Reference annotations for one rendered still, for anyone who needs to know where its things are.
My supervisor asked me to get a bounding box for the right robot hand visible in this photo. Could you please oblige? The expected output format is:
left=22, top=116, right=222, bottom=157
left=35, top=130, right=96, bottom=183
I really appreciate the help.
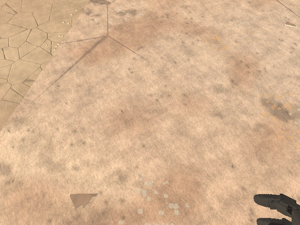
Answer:
left=253, top=193, right=300, bottom=225

